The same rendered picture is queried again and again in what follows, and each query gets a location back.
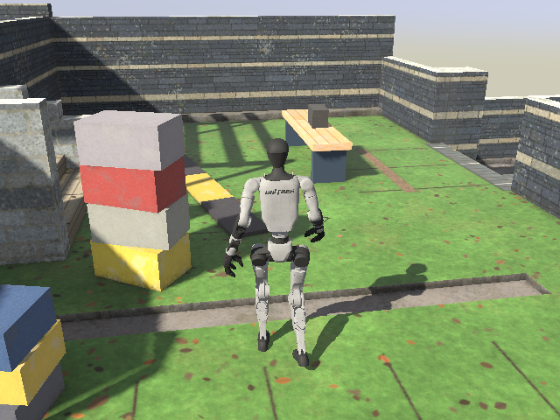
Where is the robot right thigh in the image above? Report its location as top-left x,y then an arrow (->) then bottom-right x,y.
288,245 -> 310,308

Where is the robot right hand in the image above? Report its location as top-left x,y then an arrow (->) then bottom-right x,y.
304,228 -> 325,242

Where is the left robot forearm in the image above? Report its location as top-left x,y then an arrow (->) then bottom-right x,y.
226,214 -> 246,256

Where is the robot left hand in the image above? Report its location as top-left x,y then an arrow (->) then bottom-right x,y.
223,252 -> 243,277

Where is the robot right upper arm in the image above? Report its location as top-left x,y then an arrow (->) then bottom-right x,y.
297,175 -> 321,222

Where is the right robot forearm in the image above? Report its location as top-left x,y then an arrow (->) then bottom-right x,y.
311,209 -> 324,233

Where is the robot torso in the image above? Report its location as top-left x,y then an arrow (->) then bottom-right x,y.
258,172 -> 299,263

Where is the robot left upper arm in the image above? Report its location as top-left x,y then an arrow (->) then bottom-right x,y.
238,177 -> 261,228

